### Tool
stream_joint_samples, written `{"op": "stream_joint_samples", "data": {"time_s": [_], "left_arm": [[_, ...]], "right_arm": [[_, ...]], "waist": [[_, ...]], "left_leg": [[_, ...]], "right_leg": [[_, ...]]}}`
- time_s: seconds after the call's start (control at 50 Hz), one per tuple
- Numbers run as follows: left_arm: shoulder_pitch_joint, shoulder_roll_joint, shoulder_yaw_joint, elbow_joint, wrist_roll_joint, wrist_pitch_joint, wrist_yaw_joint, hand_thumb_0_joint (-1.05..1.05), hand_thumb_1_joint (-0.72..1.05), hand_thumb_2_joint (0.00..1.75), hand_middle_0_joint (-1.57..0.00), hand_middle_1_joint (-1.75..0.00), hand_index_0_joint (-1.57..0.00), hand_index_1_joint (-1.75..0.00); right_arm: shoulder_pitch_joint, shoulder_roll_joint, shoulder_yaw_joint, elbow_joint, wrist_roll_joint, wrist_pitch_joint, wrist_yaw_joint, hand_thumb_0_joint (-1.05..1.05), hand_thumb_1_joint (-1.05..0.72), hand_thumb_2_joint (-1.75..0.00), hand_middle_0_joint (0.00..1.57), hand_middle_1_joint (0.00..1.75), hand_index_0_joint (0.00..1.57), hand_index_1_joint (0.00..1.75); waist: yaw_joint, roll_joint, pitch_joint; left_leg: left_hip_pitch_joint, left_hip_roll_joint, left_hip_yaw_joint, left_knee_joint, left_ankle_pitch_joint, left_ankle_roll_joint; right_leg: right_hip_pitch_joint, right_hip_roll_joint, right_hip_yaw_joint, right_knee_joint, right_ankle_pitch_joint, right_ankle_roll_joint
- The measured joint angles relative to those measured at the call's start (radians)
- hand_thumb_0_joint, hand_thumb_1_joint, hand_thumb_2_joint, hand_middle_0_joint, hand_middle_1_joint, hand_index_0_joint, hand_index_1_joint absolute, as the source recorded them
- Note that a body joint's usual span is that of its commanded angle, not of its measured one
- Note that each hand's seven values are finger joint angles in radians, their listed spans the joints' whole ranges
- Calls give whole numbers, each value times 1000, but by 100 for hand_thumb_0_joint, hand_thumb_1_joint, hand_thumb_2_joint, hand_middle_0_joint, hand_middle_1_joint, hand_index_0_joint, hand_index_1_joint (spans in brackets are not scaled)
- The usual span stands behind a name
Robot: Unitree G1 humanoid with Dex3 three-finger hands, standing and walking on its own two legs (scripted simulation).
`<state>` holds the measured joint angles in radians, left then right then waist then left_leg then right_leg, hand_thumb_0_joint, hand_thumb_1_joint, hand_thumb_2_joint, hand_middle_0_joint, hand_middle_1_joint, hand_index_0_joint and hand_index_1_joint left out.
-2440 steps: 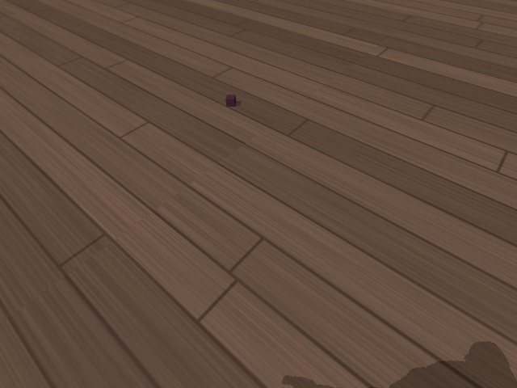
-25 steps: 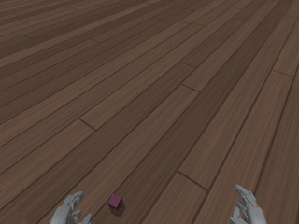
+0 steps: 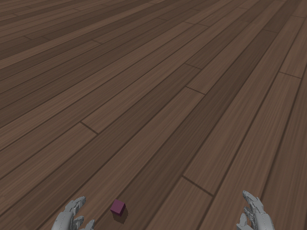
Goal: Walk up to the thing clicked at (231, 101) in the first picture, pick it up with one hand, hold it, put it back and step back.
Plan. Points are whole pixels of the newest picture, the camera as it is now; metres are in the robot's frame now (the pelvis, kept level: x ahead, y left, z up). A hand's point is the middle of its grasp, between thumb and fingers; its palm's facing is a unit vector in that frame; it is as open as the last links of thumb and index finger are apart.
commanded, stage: home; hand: left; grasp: from above
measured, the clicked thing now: (118, 207) +0.41 +0.24 -0.68
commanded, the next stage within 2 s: stand in 0.48 s
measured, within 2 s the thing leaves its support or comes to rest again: neither
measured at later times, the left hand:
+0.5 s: hand out of the picture +0.16 +0.18 -0.04, palm faces +0.05 -0.98 -0.21, open 8.3 cm
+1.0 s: hand out of the picture +0.07 +0.25 -0.11, palm faces +0.03 -0.94 -0.33, open 7.4 cm
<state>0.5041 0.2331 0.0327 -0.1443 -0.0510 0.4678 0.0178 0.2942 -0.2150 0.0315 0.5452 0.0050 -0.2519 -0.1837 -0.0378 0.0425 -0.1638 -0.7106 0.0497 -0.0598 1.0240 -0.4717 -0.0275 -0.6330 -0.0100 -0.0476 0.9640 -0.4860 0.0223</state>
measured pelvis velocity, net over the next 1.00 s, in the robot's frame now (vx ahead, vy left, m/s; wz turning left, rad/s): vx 0.00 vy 0.01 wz -0.01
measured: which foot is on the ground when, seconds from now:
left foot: down 0.00-1.00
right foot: down 0.00-1.00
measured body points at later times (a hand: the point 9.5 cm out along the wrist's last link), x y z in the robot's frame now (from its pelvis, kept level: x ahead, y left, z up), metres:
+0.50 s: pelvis +0.00 +0.00 +0.00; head +0.01 +0.01 +0.45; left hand +0.16 +0.24 -0.03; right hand +0.16 -0.24 -0.06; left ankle +0.02 +0.13 -0.68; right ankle +0.00 -0.14 -0.68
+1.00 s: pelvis +0.00 +0.01 +0.05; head +0.01 +0.02 +0.49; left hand +0.07 +0.29 -0.09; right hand +0.08 -0.27 -0.08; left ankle +0.02 +0.13 -0.68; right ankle +0.00 -0.14 -0.68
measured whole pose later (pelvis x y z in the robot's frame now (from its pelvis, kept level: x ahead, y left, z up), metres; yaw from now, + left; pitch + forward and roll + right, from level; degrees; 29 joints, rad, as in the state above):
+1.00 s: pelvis +0.00 +0.01 +0.05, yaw +0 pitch -2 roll -1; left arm 0.23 0.29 0.05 0.91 0.04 0.03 0.03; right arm 0.20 -0.29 -0.04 0.96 -0.05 -0.01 -0.02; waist 0.02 -0.01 0.05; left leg -0.31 0.02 -0.01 0.67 -0.32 0.00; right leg -0.25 -0.04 -0.01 0.64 -0.35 0.04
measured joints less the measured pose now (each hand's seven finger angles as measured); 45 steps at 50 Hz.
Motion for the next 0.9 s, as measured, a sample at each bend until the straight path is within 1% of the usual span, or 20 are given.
{"op": "stream_joint_samples", "data": {"time_s": [0.24,0.58,0.6,0.64,0.66,0.68,0.7,0.74,0.78,0.84,0.9], "left_arm": [[8,3,0,-15,-3,3,3,1,69,78,-18,-26,-18,-26],[9,6,0,-21,-5,4,4,1,77,82,-19,-28,-19,-27],[-19,13,-11,27,17,-48,9,1,78,83,-19,-28,-19,-28],[-124,29,-28,221,61,-188,14,1,80,84,-19,-28,-19,-28],[-170,36,-30,318,76,-238,15,1,81,85,-19,-29,-20,-28],[-207,44,-29,403,89,-276,15,1,83,86,-20,-29,-20,-29],[-235,51,-26,476,97,-303,13,1,84,86,-20,-29,-20,-29],[-267,62,-14,594,102,-340,10,1,86,87,-20,-29,-20,-29],[-278,70,-4,692,103,-366,12,1,87,88,-20,-30,-20,-29],[-280,73,10,820,101,-394,14,1,89,89,-20,-30,-20,-30],[-273,69,17,927,99,-414,15,1,90,90,-20,-30,-20,-30]], "right_arm": [[-1,-2,0,-12,1,3,-1,2,-90,-90,20,31,21,31],[-2,2,3,-19,4,14,4,2,-90,-90,20,31,21,31],[-16,2,-7,1,-24,19,13,2,-90,-90,20,31,21,31],[-66,-15,-12,83,-73,78,60,1,-90,-90,20,30,21,30],[-87,-28,-10,120,-86,113,86,1,-90,-90,20,30,21,30],[-104,-39,-11,154,-90,139,110,1,-90,-90,20,30,21,31],[-116,-47,-15,183,-86,158,130,1,-90,-90,20,31,21,31],[-124,-57,-31,224,-72,184,158,1,-90,-90,21,31,21,31],[-122,-64,-50,258,-64,199,172,1,-90,-90,21,31,21,31],[-113,-75,-68,304,-64,213,180,1,-90,-90,20,30,21,31],[-102,-81,-78,349,-60,224,177,1,-90,-90,20,30,21,30]], "waist": [[0,1,0],[0,3,-1],[7,-3,30],[37,-25,96],[47,-33,118],[53,-40,136],[57,-48,152],[60,-60,172],[59,-66,183],[58,-63,194],[55,-56,202]], "left_leg": [[-11,0,-1,8,-4,2],[-12,-1,-2,12,-9,3],[13,-3,2,6,-6,5],[81,-10,21,-31,11,10],[108,-15,27,-52,21,12],[132,-20,33,-72,32,13],[156,-26,38,-93,41,15],[196,-34,46,-131,58,16],[231,-38,50,-165,71,18],[279,-35,51,-212,86,20],[326,-31,51,-261,104,22]], "right_leg": [[-9,0,0,5,-2,2],[-8,0,-1,4,-5,4],[14,-2,3,3,-5,3],[68,-11,19,-13,4,0],[89,-16,24,-24,10,-2],[108,-21,29,-35,16,-1],[127,-27,33,-46,21,1],[160,-36,39,-71,31,5],[192,-40,42,-101,43,8],[243,-37,42,-158,66,12],[296,-33,39,-221,92,15]]}}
